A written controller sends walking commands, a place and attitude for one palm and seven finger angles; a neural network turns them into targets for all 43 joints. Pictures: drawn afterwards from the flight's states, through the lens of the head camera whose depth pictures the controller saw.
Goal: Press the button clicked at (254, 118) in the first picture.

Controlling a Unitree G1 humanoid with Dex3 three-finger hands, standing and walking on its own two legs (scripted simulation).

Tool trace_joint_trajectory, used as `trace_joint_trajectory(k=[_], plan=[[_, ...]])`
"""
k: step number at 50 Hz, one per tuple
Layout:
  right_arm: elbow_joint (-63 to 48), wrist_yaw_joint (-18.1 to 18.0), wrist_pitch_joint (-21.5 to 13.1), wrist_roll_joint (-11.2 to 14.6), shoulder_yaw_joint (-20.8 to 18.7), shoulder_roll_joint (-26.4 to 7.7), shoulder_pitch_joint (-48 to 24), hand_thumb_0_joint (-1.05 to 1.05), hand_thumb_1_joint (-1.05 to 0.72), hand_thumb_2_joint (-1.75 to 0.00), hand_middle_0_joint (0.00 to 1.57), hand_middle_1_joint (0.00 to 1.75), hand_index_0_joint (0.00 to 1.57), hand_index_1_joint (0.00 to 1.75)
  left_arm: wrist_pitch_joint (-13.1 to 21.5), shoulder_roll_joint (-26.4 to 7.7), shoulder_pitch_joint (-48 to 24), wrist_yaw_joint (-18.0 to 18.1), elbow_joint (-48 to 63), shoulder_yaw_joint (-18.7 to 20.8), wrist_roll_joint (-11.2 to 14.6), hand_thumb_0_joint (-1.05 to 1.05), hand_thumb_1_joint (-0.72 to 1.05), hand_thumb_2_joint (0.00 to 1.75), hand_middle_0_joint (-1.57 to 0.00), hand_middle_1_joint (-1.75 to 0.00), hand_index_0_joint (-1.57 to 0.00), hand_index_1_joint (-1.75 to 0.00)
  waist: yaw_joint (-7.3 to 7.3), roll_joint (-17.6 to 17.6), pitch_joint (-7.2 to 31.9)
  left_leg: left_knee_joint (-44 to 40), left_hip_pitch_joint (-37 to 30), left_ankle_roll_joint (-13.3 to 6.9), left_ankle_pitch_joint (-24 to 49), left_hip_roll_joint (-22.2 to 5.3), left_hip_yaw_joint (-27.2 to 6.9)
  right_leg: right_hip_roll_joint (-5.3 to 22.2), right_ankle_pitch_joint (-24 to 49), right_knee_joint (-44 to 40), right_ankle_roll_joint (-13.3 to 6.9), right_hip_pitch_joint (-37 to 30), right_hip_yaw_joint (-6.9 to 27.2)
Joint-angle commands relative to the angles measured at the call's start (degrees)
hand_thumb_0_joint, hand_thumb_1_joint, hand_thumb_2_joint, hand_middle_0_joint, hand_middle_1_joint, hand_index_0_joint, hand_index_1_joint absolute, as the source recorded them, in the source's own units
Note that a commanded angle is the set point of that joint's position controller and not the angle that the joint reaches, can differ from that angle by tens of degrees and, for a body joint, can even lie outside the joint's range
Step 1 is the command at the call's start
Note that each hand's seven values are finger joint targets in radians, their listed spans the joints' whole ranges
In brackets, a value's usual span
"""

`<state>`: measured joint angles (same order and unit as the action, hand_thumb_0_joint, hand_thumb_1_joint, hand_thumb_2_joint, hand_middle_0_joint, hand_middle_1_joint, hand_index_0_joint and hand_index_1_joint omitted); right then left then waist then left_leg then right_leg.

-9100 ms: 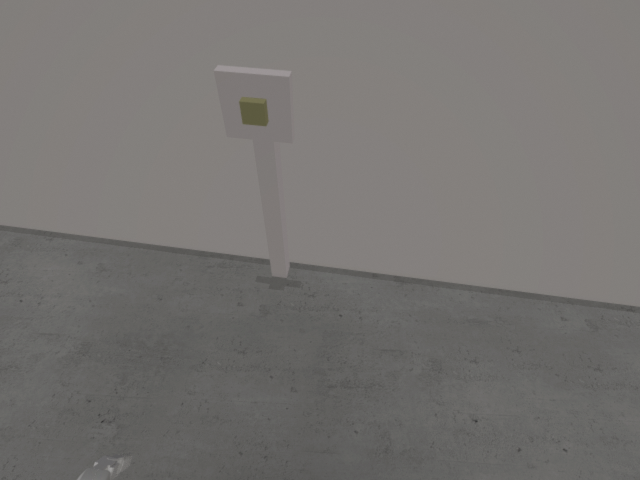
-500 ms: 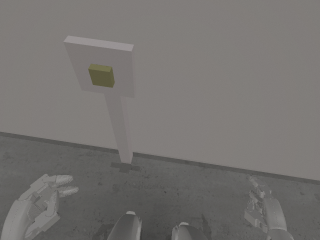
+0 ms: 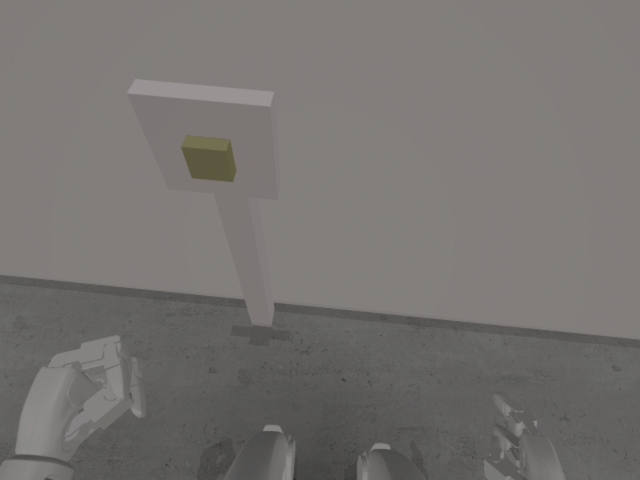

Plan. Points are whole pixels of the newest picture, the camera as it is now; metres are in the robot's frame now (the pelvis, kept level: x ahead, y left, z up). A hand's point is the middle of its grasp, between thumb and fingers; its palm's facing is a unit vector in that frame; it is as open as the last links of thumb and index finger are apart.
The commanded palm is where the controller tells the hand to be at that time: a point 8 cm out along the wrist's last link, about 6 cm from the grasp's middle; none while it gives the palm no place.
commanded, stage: raise the hand and make a fist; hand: left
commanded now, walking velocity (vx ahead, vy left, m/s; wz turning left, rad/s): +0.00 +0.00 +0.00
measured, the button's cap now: (210, 157) +0.52 +0.20 +0.07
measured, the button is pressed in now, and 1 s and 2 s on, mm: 0 0 0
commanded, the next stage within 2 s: aim a knuckle at the button in 1.04 s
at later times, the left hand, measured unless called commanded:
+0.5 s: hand (104, 380) +0.21 +0.24 +0.06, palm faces -0.03 -1.00 -0.04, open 3.1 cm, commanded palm +0.19 +0.29 +0.06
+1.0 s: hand (138, 362) +0.23 +0.21 +0.05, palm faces -0.03 -1.00 -0.04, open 3.1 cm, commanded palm +0.21 +0.27 +0.06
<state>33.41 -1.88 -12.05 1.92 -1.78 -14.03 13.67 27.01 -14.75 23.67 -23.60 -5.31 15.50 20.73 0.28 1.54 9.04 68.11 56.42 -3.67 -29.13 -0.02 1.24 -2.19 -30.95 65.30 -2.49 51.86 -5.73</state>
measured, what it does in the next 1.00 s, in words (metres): stands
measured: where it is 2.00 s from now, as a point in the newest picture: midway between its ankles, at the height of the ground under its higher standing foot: outside the picture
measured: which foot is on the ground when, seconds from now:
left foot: down 0.00-1.00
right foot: down 0.00-1.00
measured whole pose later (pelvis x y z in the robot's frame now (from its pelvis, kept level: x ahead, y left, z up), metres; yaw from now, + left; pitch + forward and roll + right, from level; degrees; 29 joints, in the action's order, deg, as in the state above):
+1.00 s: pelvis +0.01 +0.00 +0.01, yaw +1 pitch +16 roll -4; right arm 28.4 -2.0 -8.3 2.0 1.0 -14.1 14.0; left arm 20.9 -16.6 21.3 -18.4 -1.4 12.0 17.8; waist 1.0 1.8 9.5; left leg 65.3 52.8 -3.7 -29.0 0.3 0.4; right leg -2.3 -30.4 61.5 -2.2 47.6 -6.2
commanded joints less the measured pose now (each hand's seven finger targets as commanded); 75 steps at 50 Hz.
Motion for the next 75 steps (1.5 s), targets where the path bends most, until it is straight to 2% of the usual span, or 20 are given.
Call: trace_joint_trajectory(k=[1, 5, 9, 12, 15, 16, 18, 22, 26, 30, 32, 35, 36, 40, 45, 49, 57, 64, 66, 75], plan=[[-11.35, -0.68, -3.96, 0.06, -2.38, -8.38, -3.37, 0.00, -0.90, -0.90, 0.20, 0.30, 0.20, 0.30, 3.49, -10.47, -2.66, 0.06, 17.18, 2.40, -0.66, 0.00, 0.90, 0.90, -1.30, -1.50, -1.30, -1.50, -0.55, 3.98, 14.81, -11.70, -15.58, 2.08, 11.61, -1.21, -6.75, 0.10, 7.17, -8.62, 0.44, -3.69, 3.62], [-11.39, -0.67, -3.32, -0.20, -2.07, -7.65, -3.57, 0.00, -0.90, -0.90, 0.20, 0.30, 0.20, 0.30, 3.07, -11.65, 0.27, 4.64, 22.21, 5.01, -0.57, 0.00, 0.90, 0.90, -1.30, -1.50, -1.30, -1.50, -2.03, 6.61, 16.06, -14.50, -20.62, 4.09, 14.20, -1.84, -9.06, -0.50, 8.77, -7.56, -0.06, -3.01, 1.78], [-11.95, -0.46, -1.34, -0.05, -1.61, -7.90, -3.90, 0.00, -0.90, -0.90, 0.20, 0.30, 0.20, 0.30, 0.34, -6.90, 1.97, 7.10, 17.27, 1.17, -2.07, 0.00, 0.90, 0.90, -1.30, -1.50, -1.30, -1.50, -0.24, 5.40, 9.66, -16.86, -18.62, 4.95, 7.82, -2.15, -10.99, -0.38, 6.08, -7.81, 0.43, -0.48, 0.08], [-13.15, -0.44, -0.20, 0.15, -1.34, -8.72, -3.22, 0.00, -0.90, -0.90, 0.20, 0.30, 0.20, 0.30, -2.87, -5.95, 0.72, 5.83, 13.10, -1.38, -3.20, 0.00, 0.90, 0.90, -1.30, -1.50, -1.30, -1.50, 0.97, 2.97, 7.01, -17.58, -16.55, 4.81, 3.71, -2.14, -11.40, -0.39, 4.96, -8.65, 0.66, 0.27, -0.02], [-14.44, -0.80, -0.26, 0.25, -0.85, -9.50, -2.48, 0.00, -0.90, -0.90, 0.20, 0.30, 0.20, 0.30, -4.16, -7.54, -3.30, 4.26, 15.00, -1.86, -3.30, 0.00, 0.90, 0.90, -1.30, -1.50, -1.30, -1.50, 1.23, 3.25, 8.10, -17.83, -17.18, 4.81, 2.62, -1.99, -11.95, -0.52, 5.15, -8.95, 0.48, -0.49, 0.66], [-14.71, -0.80, -0.39, 0.30, -0.82, -9.51, -2.27, 0.00, -0.90, -0.90, 0.20, 0.30, 0.20, 0.30, -3.75, -8.22, -4.33, 4.13, 17.55, -1.55, -3.42, 0.00, 0.90, 0.90, -1.30, -1.50, -1.30, -1.50, 0.83, 5.03, 9.34, -18.36, -19.54, 5.40, 3.62, -2.23, -12.48, -0.49, 5.41, -8.81, 0.41, -0.29, 0.73], [-14.92, -0.87, -0.78, -0.02, -0.76, -9.29, -2.10, 0.00, -0.90, -0.90, 0.20, 0.30, 0.20, 0.30, -2.73, -9.48, -5.14, 4.80, 20.99, -0.18, -2.88, 0.00, 0.90, 0.90, -1.30, -1.50, -1.30, -1.50, 0.30, 6.44, 11.58, -18.82, -22.72, 6.19, 5.76, -2.44, -13.53, -0.41, 6.36, -8.43, 0.40, 0.08, 0.92], [-14.13, -0.64, -0.80, -0.39, -0.53, -8.70, -1.79, 0.00, -0.90, -0.90, 0.20, 0.30, 0.20, 0.30, -0.90, -9.55, -3.65, 6.71, 21.82, 1.35, -2.53, 0.00, 0.90, 0.90, -1.30, -1.50, -1.30, -1.50, -0.33, 7.54, 11.14, -18.85, -24.24, 7.26, 9.65, -2.66, -13.75, -0.50, 7.52, -7.73, 0.29, 0.35, 0.64], [-14.15, -0.51, 0.16, -0.26, -0.57, -8.93, -1.63, 0.00, -0.90, -0.90, 0.20, 0.30, 0.20, 0.30, -2.42, -7.75, -2.72, 6.61, 16.44, 0.05, -3.29, 0.00, 0.90, 0.90, -1.30, -1.50, -1.30, -1.50, 0.57, 3.81, 8.96, -17.64, -20.10, 6.25, 9.06, -2.30, -12.27, -0.52, 7.35, -8.61, 0.49, -0.91, 0.13], [-14.66, -0.76, 0.33, 0.18, -0.64, -9.36, -1.18, 0.00, -0.90, -0.90, 0.20, 0.30, 0.20, 0.30, -4.98, -8.50, -3.70, 4.88, 15.56, -0.20, -2.95, 0.00, 0.90, 0.90, -1.30, -1.50, -1.30, -1.50, 0.68, 2.71, 10.91, -17.26, -19.64, 5.46, 10.94, -1.82, -11.09, -0.53, 8.84, -10.08, 0.40, -4.01, 0.41], [-14.79, -0.90, 0.02, 0.36, -0.80, -9.35, -1.01, 0.00, -0.90, -0.90, 0.20, 0.30, 0.20, 0.30, -4.71, -9.56, -4.51, 4.94, 19.28, 0.46, -2.70, 0.00, 0.90, 0.90, -1.30, -1.50, -1.30, -1.50, 0.11, 5.39, 13.66, -17.18, -22.75, 5.65, 14.46, -2.06, -10.72, -0.39, 9.98, -10.50, 0.46, -4.66, 0.73], [-14.24, -0.89, -0.19, 0.08, -0.74, -8.77, -0.89, 0.00, -0.90, -0.90, 0.20, 0.30, 0.20, 0.30, -3.82, -10.27, -3.43, 5.87, 19.55, 1.80, -2.11, 0.00, 0.90, 0.90, -1.30, -1.50, -1.30, -1.50, -0.14, 3.69, 13.44, -16.50, -22.58, 5.43, 17.67, -1.97, -10.16, -0.73, 11.42, -10.68, 0.31, -5.84, 0.68], [-14.10, -0.87, -0.29, 0.04, -0.76, -8.46, -1.03, 0.00, -0.90, -0.90, 0.20, 0.30, 0.20, 0.30, -2.99, -9.73, -3.50, 6.16, 20.69, 1.36, -2.12, 0.00, 0.90, 0.90, -1.30, -1.50, -1.30, -1.50, -0.15, 4.89, 13.60, -15.99, -23.14, 5.42, 19.63, -1.86, -9.50, -0.61, 12.15, -10.75, 0.28, -5.85, 0.80], [-13.05, -0.51, 0.11, -0.31, -0.69, -8.29, -1.24, 0.00, -0.90, -0.90, 0.20, 0.30, 0.20, 0.30, -1.91, -9.49, -3.00, 7.16, 16.06, 1.63, -2.68, 0.00, 0.90, 0.90, -1.30, -1.50, -1.30, -1.50, 0.34, 3.82, 10.25, -15.05, -19.29, 4.87, 16.84, -1.57, -8.67, -0.68, 11.34, -10.39, 0.20, -5.21, 0.75], [-13.67, -0.64, 0.64, 0.10, -0.84, -8.56, -1.05, 0.00, -0.90, -0.90, 0.20, 0.30, 0.20, 0.30, -2.45, -8.54, -3.59, 5.32, 14.12, 0.50, -2.04, 0.00, 0.90, 0.90, -1.30, -1.50, -1.30, -1.50, 0.88, 1.02, 11.58, -13.38, -16.87, 3.38, 15.57, -0.87, -6.67, -0.49, 12.66, -11.41, 0.48, -7.87, 1.83], [-14.04, -0.91, 0.37, 0.23, -0.80, -8.01, -1.35, 0.00, -0.90, -0.90, 0.20, 0.30, 0.20, 0.30, -1.81, -9.91, -4.19, 4.78, 17.84, 1.27, -1.60, 0.00, 0.90, 0.90, -1.30, -1.50, -1.30, -1.50, 0.32, 2.96, 14.28, -12.71, -17.88, 2.68, 17.48, -0.53, -5.54, -0.12, 15.21, -12.05, 0.61, -10.46, 3.01], [-12.90, -0.86, 1.18, 0.14, -0.64, -7.38, -1.92, 0.00, -0.90, -0.90, 0.20, 0.30, 0.20, 0.30, -0.78, -8.86, -3.39, 5.69, 14.39, 1.16, -1.87, 0.00, 0.90, 0.90, -1.30, -1.50, -1.30, -1.50, 0.82, 1.67, 10.88, -11.20, -14.53, 2.20, 15.88, -0.44, -4.80, -0.13, 15.28, -12.07, 0.90, -9.89, 3.89], [-11.98, -1.66, 0.97, 0.05, -0.02, -8.38, -1.35, 0.00, -0.90, -0.90, 0.20, 0.30, 0.20, 0.30, -0.91, -9.38, -17.38, 4.83, 12.26, -1.14, -2.52, 0.00, 0.90, 0.90, -1.30, -1.50, -1.30, -1.50, 3.02, 1.00, 11.04, -9.23, -11.92, 1.40, 11.52, -0.45, -4.49, 0.37, 10.92, -12.85, 1.43, -8.01, 5.98], [-11.41, -1.78, 0.88, -0.08, 0.13, -8.37, -1.21, 0.00, -0.90, -0.90, 0.20, 0.30, 0.20, 0.30, -0.45, -12.09, -18.64, 5.01, 10.96, 1.74, -2.34, 0.00, 0.90, 0.90, -1.30, -1.50, -1.30, -1.50, 1.85, 1.09, 13.02, -8.59, -10.78, 1.41, 12.11, -0.44, -4.23, 0.55, 11.17, -12.75, 1.31, -10.00, 7.24], [-10.11, -1.26, 2.48, 0.30, 0.41, -8.43, -0.80, 0.00, -0.90, -0.90, 0.20, 0.30, 0.20, 0.30, -2.98, -13.90, -23.98, 4.95, 0.37, 4.48, -2.00, 0.00, 0.90, 0.90, -1.30, -1.50, -1.30, -1.50, 0.99, 0.93, 15.50, -9.05, -9.32, 1.48, 15.12, -0.37, -3.17, 1.30, 17.38, -13.06, 2.22, -15.38, 9.39]])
